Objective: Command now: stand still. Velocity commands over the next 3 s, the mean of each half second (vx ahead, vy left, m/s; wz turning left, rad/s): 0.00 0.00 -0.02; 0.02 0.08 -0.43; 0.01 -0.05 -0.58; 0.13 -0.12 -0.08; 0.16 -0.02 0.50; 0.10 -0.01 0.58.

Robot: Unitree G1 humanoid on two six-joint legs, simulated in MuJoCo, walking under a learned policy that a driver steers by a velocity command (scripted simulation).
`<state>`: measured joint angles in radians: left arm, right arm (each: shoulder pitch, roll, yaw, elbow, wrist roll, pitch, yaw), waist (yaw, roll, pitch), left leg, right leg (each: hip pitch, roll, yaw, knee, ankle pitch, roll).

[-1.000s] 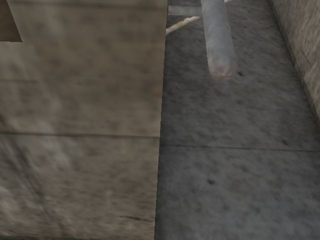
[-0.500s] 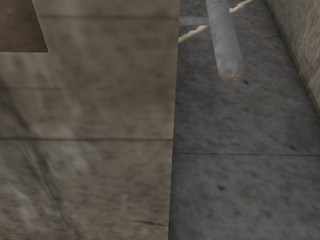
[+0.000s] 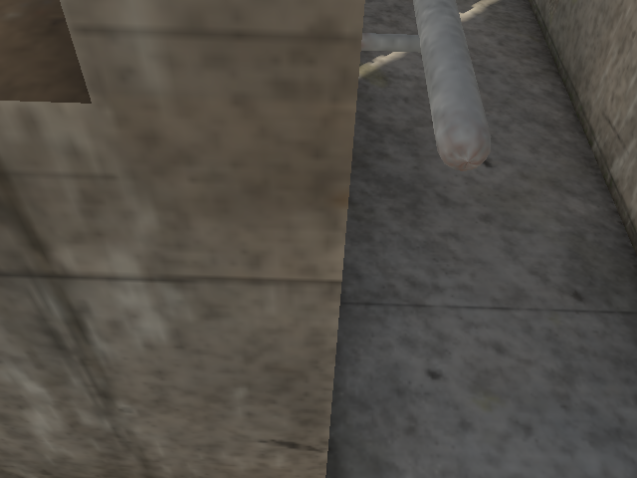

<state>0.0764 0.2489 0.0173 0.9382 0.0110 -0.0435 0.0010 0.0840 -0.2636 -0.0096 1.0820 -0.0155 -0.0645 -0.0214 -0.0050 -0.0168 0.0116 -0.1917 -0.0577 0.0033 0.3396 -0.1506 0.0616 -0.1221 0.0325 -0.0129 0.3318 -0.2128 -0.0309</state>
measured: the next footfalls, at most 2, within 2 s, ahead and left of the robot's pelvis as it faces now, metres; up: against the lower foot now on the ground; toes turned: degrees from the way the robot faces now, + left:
left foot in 0.82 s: +0.07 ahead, +0.20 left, +0.00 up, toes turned -15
right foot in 1.42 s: -0.11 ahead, -0.05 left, +0.00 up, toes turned -34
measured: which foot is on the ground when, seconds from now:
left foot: down 0.00-0.54, up 0.56-0.80, down 0.82-1.00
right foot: down 0.00-0.82, up 0.84-1.00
